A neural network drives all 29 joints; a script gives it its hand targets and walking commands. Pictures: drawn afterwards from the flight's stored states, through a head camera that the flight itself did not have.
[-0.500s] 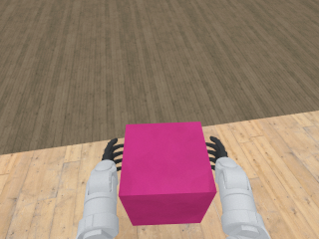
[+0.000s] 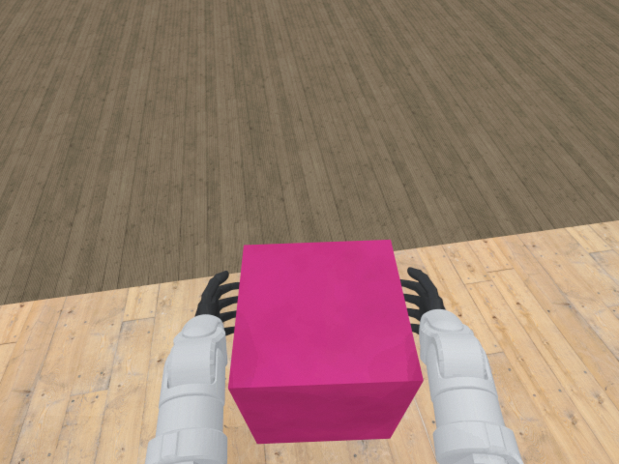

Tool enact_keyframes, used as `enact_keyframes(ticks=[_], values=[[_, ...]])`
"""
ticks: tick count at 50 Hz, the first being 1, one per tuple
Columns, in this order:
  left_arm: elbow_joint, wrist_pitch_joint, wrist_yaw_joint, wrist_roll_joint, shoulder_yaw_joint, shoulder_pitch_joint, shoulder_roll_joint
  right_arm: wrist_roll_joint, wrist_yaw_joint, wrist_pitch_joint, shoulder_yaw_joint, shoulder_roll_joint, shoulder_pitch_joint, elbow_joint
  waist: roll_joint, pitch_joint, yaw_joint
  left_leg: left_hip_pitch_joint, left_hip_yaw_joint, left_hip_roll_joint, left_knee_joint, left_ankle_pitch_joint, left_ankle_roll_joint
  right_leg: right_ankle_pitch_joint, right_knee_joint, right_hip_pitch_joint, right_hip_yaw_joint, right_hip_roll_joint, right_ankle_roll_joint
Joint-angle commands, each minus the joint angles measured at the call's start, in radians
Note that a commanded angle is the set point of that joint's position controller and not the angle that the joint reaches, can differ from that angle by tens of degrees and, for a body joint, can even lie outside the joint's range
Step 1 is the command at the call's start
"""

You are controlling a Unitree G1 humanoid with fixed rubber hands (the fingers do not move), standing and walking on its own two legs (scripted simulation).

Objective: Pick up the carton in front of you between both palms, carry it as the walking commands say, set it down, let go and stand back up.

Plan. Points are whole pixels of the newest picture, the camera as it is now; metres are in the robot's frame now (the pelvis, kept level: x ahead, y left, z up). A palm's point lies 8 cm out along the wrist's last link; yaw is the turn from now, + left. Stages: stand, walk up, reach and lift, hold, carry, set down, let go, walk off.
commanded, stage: reach and lift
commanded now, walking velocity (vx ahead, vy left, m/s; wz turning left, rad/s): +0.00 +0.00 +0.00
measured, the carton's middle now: (320, 346) +0.30 +0.00 -0.04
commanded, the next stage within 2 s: hold in 0.22 s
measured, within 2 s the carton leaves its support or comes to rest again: neither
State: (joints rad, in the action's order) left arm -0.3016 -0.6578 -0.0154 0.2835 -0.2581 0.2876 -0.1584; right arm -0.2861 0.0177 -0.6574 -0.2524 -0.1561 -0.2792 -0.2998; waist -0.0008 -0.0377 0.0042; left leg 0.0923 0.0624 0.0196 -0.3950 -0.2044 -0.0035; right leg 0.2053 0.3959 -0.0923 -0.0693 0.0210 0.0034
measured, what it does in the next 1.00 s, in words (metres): stands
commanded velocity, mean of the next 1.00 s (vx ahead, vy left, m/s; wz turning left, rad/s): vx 0.14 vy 0.00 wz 0.00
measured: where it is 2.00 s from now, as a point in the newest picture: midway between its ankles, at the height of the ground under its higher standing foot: (306, 384)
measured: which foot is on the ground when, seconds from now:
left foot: down 0.00-1.00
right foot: down 0.00-0.98, up 1.00-1.00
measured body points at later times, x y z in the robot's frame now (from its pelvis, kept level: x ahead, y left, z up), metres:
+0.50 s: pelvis -0.01 +0.00 +0.00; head -0.05 +0.00 +0.45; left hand +0.29 +0.15 +0.04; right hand +0.29 -0.15 +0.04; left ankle +0.01 +0.12 -0.74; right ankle +0.01 -0.12 -0.74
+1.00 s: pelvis +0.03 +0.01 -0.01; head -0.03 +0.02 +0.44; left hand +0.33 +0.16 +0.07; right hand +0.33 -0.14 +0.07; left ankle +0.01 +0.13 -0.74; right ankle +0.01 -0.12 -0.74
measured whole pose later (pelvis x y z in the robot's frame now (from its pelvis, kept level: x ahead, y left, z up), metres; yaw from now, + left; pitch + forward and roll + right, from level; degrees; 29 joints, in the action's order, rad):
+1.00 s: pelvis +0.03 +0.01 -0.01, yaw +0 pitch +1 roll +0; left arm -0.05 -0.91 0.04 0.20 -0.17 0.25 -0.13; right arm -0.17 -0.02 -0.90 -0.17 -0.12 -0.27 -0.08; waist -0.02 0.16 0.00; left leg 0.26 -0.02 0.01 -0.53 -0.30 0.01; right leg 0.38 0.59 -0.28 -0.05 -0.01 0.00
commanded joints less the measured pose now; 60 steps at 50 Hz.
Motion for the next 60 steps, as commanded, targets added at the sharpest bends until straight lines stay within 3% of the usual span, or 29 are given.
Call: enact_keyframes(ticks=[1, 11, 16, 23, 37, 38, 40, 41, 44, 46, 47, 48, 49, 50, 51, 52, 53, 55, 57, 58, 59, 60], values=[[0.031, 0.016, -0.216, -0.227, 0.531, 0.427, -0.92, 0.23, 0.213, 0.023, 0.531, -0.915, -0.45, 0.046, 0.001, 0.274, 0.0, -0.081, 0.011, 0.07, 0.043, 0.241, -0.004, -0.229, -0.049, 0.073, -0.012, 0.068, -0.002], [0.072, -0.005, -0.216, -0.242, 0.551, 0.426, -0.911, 0.245, 0.209, -0.001, 0.55, -0.912, -0.445, 0.086, -0.002, 0.261, -0.001, -0.082, 0.01, 0.071, 0.053, 0.222, -0.001, -0.221, -0.058, 0.082, -0.014, 0.067, 0.002], [0.171, -0.043, -0.208, -0.279, 0.617, 0.383, -0.909, 0.283, 0.201, -0.04, 0.615, -0.908, -0.403, 0.186, 0.0, 0.306, -0.005, -0.125, 0.017, 0.069, 0.065, 0.3, -0.006, -0.299, -0.072, 0.125, -0.018, 0.068, 0.006], [0.129, -0.083, -0.204, -0.246, 0.552, 0.396, -0.864, 0.251, 0.203, -0.08, 0.554, -0.852, -0.419, 0.146, 0.004, 0.15, -0.003, -0.066, 0.008, 0.063, 0.094, 0.092, 0.002, -0.089, -0.099, 0.059, -0.007, 0.062, -0.006], [0.073, -0.069, -0.216, -0.243, 0.551, 0.509, -0.906, 0.247, 0.218, -0.064, 0.549, -0.886, -0.536, 0.092, 0.002, 0.197, -0.004, -0.059, 0.002, 0.056, 0.076, 0.026, 0.003, -0.023, -0.079, 0.047, 0.0, 0.059, -0.009], [0.067, -0.079, -0.215, -0.257, 0.568, 0.529, -0.899, 0.255, 0.218, -0.073, 0.562, -0.883, -0.57, 0.083, -0.028, 0.258, -0.003, 0.057, 0.009, -0.11, 0.013, -0.107, 0.01, 0.11, -0.027, -0.056, -0.004, -0.111, -0.011], [0.108, -0.086, -0.209, -0.279, 0.588, 0.549, -0.9, 0.281, 0.214, -0.08, 0.581, -0.879, -0.577, 0.124, -0.023, 0.247, -0.003, 0.149, 0.012, -0.083, 0.021, -0.451, 0.015, 0.476, -0.07, -0.13, -0.054, -0.105, -0.021], [0.136, -0.091, -0.204, -0.29, 0.604, 0.557, -0.903, 0.294, 0.211, -0.085, 0.597, -0.879, -0.591, 0.152, -0.03, 0.238, -0.001, 0.188, 0.001, -0.072, 0.005, -0.498, 0.016, 0.54, -0.072, -0.143, -0.064, -0.111, -0.027], [0.196, -0.128, -0.184, -0.328, 0.657, 0.532, -0.891, 0.342, 0.196, -0.121, 0.652, -0.876, -0.584, 0.208, -0.083, 0.321, 0.005, 0.164, -0.075, -0.043, -0.141, -0.228, 0.008, 0.381, -0.079, -0.131, -0.113, -0.157, -0.064], [0.244, -0.178, -0.168, -0.353, 0.693, 0.516, -0.863, 0.388, 0.191, -0.167, 0.7, -0.87, -0.576, 0.245, -0.11, 0.343, 0.002, 0.158, -0.116, -0.02, -0.126, -0.245, 0.003, 0.456, -0.094, -0.163, -0.147, -0.178, -0.086], [0.275, -0.209, -0.162, -0.372, 0.715, 0.52, -0.85, 0.409, 0.188, -0.196, 0.72, -0.86, -0.577, 0.268, -0.095, 0.327, 0.001, 0.148, -0.102, -0.033, -0.086, -0.28, 0.009, 0.48, -0.076, -0.199, -0.126, -0.169, -0.082], [0.302, -0.24, -0.158, -0.391, 0.733, 0.527, -0.838, 0.427, 0.184, -0.226, 0.731, -0.845, -0.584, 0.288, -0.043, 0.301, 0.0, 0.121, -0.047, -0.074, -0.019, -0.333, 0.022, 0.465, -0.019, -0.258, -0.071, -0.139, -0.063], [0.328, -0.272, -0.154, -0.412, 0.752, 0.546, -0.83, 0.439, 0.179, -0.258, 0.735, -0.831, -0.574, 0.298, 0.066, 0.277, -0.011, 0.068, 0.099, -0.172, 0.07, -0.419, 0.059, 0.407, 0.122, -0.355, 0.015, -0.091, -0.031], [0.337, -0.304, -0.152, -0.435, 0.767, 0.563, -0.831, 0.45, 0.171, -0.29, 0.734, -0.816, -0.556, 0.302, 0.212, 0.259, -0.026, -0.024, 0.296, -0.283, 0.187, -0.486, 0.116, 0.294, 0.321, -0.492, 0.124, -0.03, 0.002], [0.352, -0.335, -0.154, -0.467, 0.788, 0.574, -0.836, 0.456, 0.161, -0.319, 0.737, -0.801, -0.527, 0.314, 0.239, 0.209, -0.033, -0.075, 0.422, -0.355, 0.216, -0.408, 0.172, 0.286, 0.357, -0.614, 0.149, -0.037, 0.002], [0.381, -0.361, -0.158, -0.505, 0.812, 0.589, -0.854, 0.464, 0.15, -0.345, 0.748, -0.792, -0.53, 0.363, 0.202, 0.208, -0.038, -0.082, 0.419, -0.374, 0.2, -0.276, 0.204, 0.288, 0.337, -0.622, 0.132, -0.068, -0.01], [0.403, -0.383, -0.159, -0.539, 0.828, 0.587, -0.866, 0.485, 0.141, -0.372, 0.764, -0.8, -0.538, 0.415, 0.155, 0.236, -0.035, -0.09, 0.343, -0.356, 0.179, -0.176, 0.198, 0.284, 0.288, -0.583, 0.139, -0.069, -0.012], [0.452, -0.421, -0.154, -0.58, 0.844, 0.547, -0.884, 0.53, 0.13, -0.418, 0.803, -0.818, -0.55, 0.513, 0.148, 0.306, -0.033, -0.063, 0.168, -0.289, 0.13, -0.071, 0.152, 0.177, 0.164, -0.427, 0.203, -0.022, 0.0], [0.489, -0.454, -0.144, -0.586, 0.84, 0.478, -0.892, 0.557, 0.128, -0.458, 0.825, -0.832, -0.519, 0.571, 0.137, 0.365, -0.014, 0.066, -0.002, -0.204, 0.028, -0.06, 0.096, 0.032, -0.007, -0.135, 0.264, 0.009, 0.004], [0.504, -0.474, -0.139, -0.584, 0.84, 0.439, -0.902, 0.563, 0.13, -0.48, 0.83, -0.839, -0.46, 0.578, 0.094, 0.408, -0.01, 0.201, -0.067, -0.171, -0.061, -0.092, 0.069, 0.011, -0.033, 0.084, 0.227, -0.031, -0.007], [0.516, -0.492, -0.133, -0.571, 0.827, 0.393, -0.887, 0.573, 0.137, -0.5, 0.832, -0.841, -0.447, 0.6, -0.055, 0.449, 0.012, 0.371, -0.152, -0.121, -0.272, -0.129, 0.029, 0.162, -0.114, 0.27, 0.011, -0.182, -0.057], [0.52, -0.502, -0.125, -0.538, 0.807, 0.355, -0.853, 0.591, 0.147, -0.523, 0.84, -0.843, -0.465, 0.633, -0.29, 0.419, 0.021, 0.646, -0.215, -0.056, -0.475, -0.256, -0.012, 0.187, -0.167, 0.387, -0.341, -0.406, -0.175]])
